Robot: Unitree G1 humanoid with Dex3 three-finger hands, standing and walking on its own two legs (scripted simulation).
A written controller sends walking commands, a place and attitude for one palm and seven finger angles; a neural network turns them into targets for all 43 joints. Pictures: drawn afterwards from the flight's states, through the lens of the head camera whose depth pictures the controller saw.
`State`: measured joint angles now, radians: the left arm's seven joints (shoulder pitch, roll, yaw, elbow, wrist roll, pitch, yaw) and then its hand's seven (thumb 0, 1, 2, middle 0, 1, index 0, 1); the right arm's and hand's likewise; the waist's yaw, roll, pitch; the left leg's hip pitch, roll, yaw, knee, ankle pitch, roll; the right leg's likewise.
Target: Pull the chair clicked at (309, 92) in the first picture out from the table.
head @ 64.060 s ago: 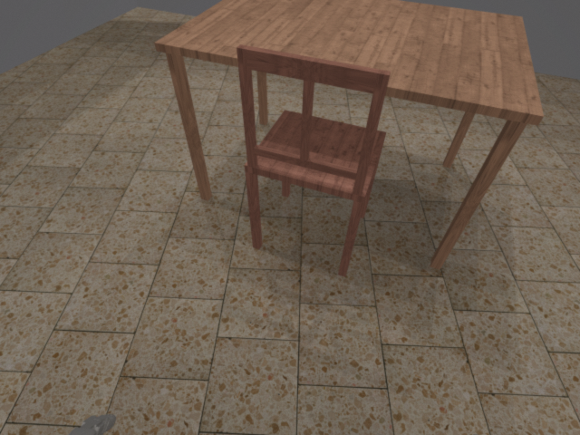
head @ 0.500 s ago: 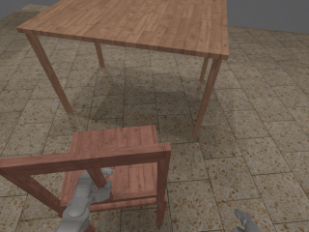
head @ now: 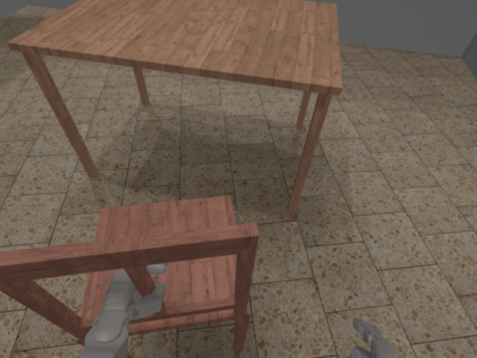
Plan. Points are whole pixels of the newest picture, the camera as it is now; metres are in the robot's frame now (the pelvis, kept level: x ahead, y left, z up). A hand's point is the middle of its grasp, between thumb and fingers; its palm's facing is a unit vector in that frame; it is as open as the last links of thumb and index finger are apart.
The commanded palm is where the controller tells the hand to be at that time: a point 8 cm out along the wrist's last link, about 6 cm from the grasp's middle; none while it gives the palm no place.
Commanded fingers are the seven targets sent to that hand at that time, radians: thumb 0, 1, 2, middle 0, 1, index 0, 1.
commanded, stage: open the thumb and straighten the fingers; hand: left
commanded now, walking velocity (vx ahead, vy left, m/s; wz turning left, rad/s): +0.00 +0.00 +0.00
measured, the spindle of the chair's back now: (148, 290) +0.26 +0.18 -0.09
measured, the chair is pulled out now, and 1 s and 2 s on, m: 0.57 0.57 0.57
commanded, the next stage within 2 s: draw the fingers out of the gap in 0.64 s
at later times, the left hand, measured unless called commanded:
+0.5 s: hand (150, 288) +0.26 +0.17 -0.07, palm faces +0.06 -0.98 -0.17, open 15.8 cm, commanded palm +0.23 +0.22 -0.04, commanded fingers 0.00 -0.55 0.20 0.00 0.00 0.00 0.00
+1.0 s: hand (135, 314) +0.21 +0.19 -0.06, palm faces +0.09 -0.98 -0.19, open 17.5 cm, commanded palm +0.19 +0.23 -0.04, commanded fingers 0.00 -0.55 0.20 0.00 0.00 0.00 0.00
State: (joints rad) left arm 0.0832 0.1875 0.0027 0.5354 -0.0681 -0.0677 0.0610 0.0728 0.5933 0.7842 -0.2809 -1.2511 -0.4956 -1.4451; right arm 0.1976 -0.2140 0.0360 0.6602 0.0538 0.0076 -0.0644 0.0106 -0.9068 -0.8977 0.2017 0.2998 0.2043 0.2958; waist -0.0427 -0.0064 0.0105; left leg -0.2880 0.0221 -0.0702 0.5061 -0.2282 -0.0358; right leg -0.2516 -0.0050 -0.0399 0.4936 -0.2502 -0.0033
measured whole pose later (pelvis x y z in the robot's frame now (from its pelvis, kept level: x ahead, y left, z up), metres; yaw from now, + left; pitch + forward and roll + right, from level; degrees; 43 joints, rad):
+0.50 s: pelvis +0.03 +0.01 -0.03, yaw +0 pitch +9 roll -1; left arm 0.26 0.18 0.01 0.11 -0.08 0.16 0.06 0.00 -0.51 0.22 -0.21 -0.60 -0.21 -0.60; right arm 0.22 -0.25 0.02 0.54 0.03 -0.09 -0.07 0.01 -0.91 -0.90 0.20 0.30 0.20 0.30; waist -0.03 0.04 -0.10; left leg -0.57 0.00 -0.06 0.83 -0.42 -0.02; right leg -0.53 -0.03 -0.03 0.81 -0.44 0.01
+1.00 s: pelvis +0.03 +0.01 -0.04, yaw +0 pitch +9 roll -1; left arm 0.50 0.21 0.03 -0.10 -0.09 0.20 0.04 -0.01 -0.54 0.20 -0.01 -0.01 -0.01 0.00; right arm 0.26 -0.24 0.01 0.50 0.04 -0.07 -0.10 0.01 -0.91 -0.90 0.20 0.30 0.20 0.30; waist -0.04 0.04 -0.13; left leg -0.61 0.00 -0.08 0.90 -0.45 -0.02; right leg -0.55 -0.02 -0.05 0.86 -0.47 0.01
